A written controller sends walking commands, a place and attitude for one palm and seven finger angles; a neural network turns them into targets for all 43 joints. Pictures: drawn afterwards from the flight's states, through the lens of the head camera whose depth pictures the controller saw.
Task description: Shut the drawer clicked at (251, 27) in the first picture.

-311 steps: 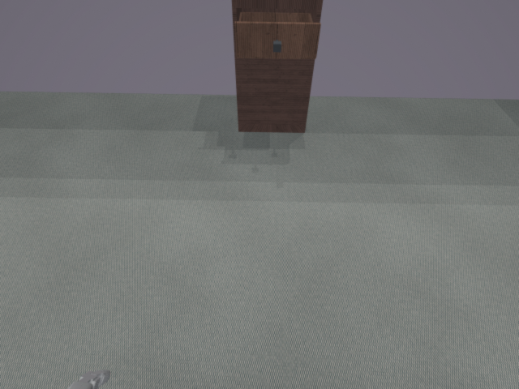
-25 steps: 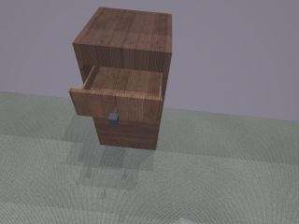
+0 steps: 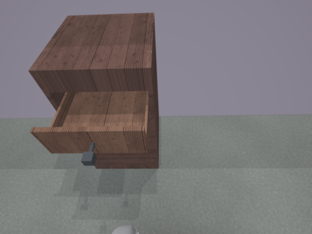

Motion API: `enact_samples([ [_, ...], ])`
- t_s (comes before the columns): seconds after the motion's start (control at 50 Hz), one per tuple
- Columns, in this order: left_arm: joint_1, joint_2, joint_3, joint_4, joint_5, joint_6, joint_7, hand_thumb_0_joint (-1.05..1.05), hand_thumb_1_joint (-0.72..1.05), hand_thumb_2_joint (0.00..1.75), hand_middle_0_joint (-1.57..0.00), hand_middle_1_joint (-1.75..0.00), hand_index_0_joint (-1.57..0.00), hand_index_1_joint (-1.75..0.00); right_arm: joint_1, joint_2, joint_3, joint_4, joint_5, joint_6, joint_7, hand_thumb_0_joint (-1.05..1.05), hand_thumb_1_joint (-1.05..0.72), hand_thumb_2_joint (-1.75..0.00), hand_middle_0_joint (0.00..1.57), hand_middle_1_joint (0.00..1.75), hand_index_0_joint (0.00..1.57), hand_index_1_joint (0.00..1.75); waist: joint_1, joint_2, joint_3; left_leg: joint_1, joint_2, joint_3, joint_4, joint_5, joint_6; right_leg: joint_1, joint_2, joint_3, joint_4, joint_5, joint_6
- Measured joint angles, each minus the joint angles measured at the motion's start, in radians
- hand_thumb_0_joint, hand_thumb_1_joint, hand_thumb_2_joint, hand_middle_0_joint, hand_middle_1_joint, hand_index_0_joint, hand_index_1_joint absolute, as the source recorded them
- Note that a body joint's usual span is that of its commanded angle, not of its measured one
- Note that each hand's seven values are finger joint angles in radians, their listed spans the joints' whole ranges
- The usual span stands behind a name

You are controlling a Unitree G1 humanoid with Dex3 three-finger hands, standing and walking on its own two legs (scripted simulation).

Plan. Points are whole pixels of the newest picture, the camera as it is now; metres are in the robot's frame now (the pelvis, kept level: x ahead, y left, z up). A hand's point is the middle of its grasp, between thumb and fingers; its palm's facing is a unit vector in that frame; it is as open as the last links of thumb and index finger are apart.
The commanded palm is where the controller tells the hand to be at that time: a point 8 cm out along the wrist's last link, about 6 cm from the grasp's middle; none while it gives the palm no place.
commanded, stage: come to a stop and stand still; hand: left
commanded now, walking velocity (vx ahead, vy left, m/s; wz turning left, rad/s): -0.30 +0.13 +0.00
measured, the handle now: (90, 153) +0.38 +0.26 -0.12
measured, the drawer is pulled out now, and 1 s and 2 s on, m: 0.19 0.19 0.19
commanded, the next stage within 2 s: none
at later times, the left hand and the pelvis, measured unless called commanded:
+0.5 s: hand out of the picture -0.01 +0.24 -0.18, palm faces +0.04 -0.98 -0.21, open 7.4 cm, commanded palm none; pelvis -0.02 +0.05 +0.00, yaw -2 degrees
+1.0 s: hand out of the picture -0.04 +0.13 -0.17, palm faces +0.02 -0.98 -0.20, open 7.3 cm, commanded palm none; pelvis -0.05 -0.04 +0.00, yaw -1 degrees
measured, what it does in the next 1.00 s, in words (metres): steps on the spot: left foot, then right foot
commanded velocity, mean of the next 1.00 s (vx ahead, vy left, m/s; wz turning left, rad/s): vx -0.01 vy -0.06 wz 0.00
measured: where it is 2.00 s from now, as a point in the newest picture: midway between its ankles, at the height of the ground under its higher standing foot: outside the picture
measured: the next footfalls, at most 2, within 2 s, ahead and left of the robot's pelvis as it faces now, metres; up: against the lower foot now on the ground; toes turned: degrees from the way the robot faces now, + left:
left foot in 0.26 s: +0.04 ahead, +0.15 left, +0.00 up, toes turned +1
right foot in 0.68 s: -0.05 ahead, -0.11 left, +0.00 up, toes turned -4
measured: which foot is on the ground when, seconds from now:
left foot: up 0.00-0.24, down 0.26-1.00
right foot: down 0.00-0.26, up 0.28-0.66, down 0.68-1.00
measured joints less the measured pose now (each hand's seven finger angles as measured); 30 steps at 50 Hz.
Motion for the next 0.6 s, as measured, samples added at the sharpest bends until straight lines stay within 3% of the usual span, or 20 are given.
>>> enact_samples([
  [0.1,0.022,-0.005,-0.002,0.003,0.007,0.035,0.000,-0.01,0.93,0.90,-0.20,-0.30,-0.20,-0.30,-0.092,-0.023,-0.011,-0.047,0.000,0.031,0.005,0.00,-0.91,-0.90,0.20,0.30,0.19,0.30,0.032,0.003,0.000,0.002,-0.033,-0.014,-0.103,-0.017,-0.023,0.006,-0.013,0.017,0.021,-0.019,0.013],
  [0.18,0.030,0.003,0.007,-0.010,0.014,0.054,0.002,0.00,0.92,0.90,-0.20,-0.30,-0.20,-0.30,-0.139,-0.025,-0.017,-0.076,0.003,0.041,0.009,0.00,-0.91,-0.90,0.20,0.30,0.19,0.30,0.051,-0.018,0.008,0.042,-0.057,-0.009,-0.156,-0.033,-0.020,-0.006,-0.033,0.022,0.047,-0.030,0.029],
  [0.22,0.033,0.014,0.011,-0.014,0.014,0.061,0.002,0.00,0.91,0.90,-0.20,-0.30,-0.20,-0.30,-0.152,-0.020,-0.016,-0.088,0.004,0.037,0.010,0.00,-0.91,-0.90,0.20,0.30,0.19,0.30,0.054,-0.035,0.010,0.092,-0.061,-0.004,-0.246,0.019,-0.016,-0.021,-0.040,0.023,0.068,-0.036,0.041],
  [0.26,0.041,0.025,0.013,-0.018,0.009,0.069,0.002,0.00,0.91,0.90,-0.20,-0.30,-0.20,-0.30,-0.148,-0.018,-0.011,-0.098,0.002,0.022,0.012,0.00,-0.91,-0.90,0.20,0.30,0.19,0.30,0.050,-0.038,0.003,0.166,-0.050,-0.001,-0.393,0.121,0.005,-0.046,-0.037,0.017,0.111,-0.053,0.056],
  [0.28,0.036,0.035,0.014,-0.016,0.004,0.074,0.003,0.00,0.91,0.90,-0.20,-0.30,-0.20,-0.30,-0.145,-0.009,-0.010,-0.096,-0.001,0.015,0.010,0.00,-0.91,-0.90,0.20,0.30,0.19,0.30,0.047,-0.055,0.006,0.168,-0.058,0.002,-0.403,0.105,0.026,-0.060,-0.043,0.022,0.144,-0.086,0.066],
  [0.32,0.031,0.053,0.017,-0.018,0.001,0.084,0.005,0.00,0.91,0.90,-0.20,-0.30,-0.20,-0.30,-0.136,0.010,0.004,-0.093,-0.009,0.013,0.008,0.00,-0.91,-0.90,0.20,0.30,0.19,0.30,0.055,-0.085,0.013,0.168,-0.068,0.009,-0.405,0.105,0.050,-0.092,-0.031,0.072,0.250,-0.225,0.078],
  [0.36,0.035,0.062,0.022,-0.018,0.004,0.089,0.002,0.00,0.91,0.90,-0.20,-0.30,-0.20,-0.30,-0.124,0.024,0.017,-0.086,-0.014,0.012,0.000,0.00,-0.90,-0.90,0.20,0.30,0.20,0.30,0.059,-0.093,0.008,0.177,-0.065,0.012,-0.443,0.133,0.056,-0.124,-0.009,0.113,0.377,-0.266,0.086],
  [0.42,0.051,0.067,0.027,-0.007,0.006,0.087,-0.010,0.00,0.91,0.90,-0.20,-0.30,-0.20,-0.30,-0.111,0.031,0.021,-0.076,-0.014,0.011,-0.014,0.00,-0.91,-0.90,0.20,0.30,0.20,0.30,0.055,-0.090,-0.007,0.187,-0.057,0.018,-0.505,0.177,0.057,-0.142,0.006,0.151,0.512,-0.241,0.099],
  [0.48,0.077,0.070,0.029,0.010,0.008,0.090,-0.017,0.00,0.91,0.90,-0.20,-0.30,-0.20,-0.30,-0.100,0.028,0.020,-0.068,-0.014,0.009,-0.014,0.00,-0.92,-0.89,0.20,0.30,0.20,0.30,0.046,-0.090,-0.027,0.191,-0.051,0.035,-0.547,0.204,0.055,-0.124,-0.005,0.165,0.544,-0.224,0.113],
  [0.6,0.085,0.062,0.017,0.038,0.005,0.103,-0.022,0.01,0.91,0.90,-0.19,-0.30,-0.20,-0.30,-0.063,0.016,0.009,-0.048,-0.018,0.007,-0.008,0.00,-0.91,-0.90,0.20,0.30,0.20,0.30,0.008,-0.067,-0.039,0.180,-0.032,0.049,-0.572,0.237,0.036,-0.010,-0.037,0.136,0.332,-0.282,0.115],
])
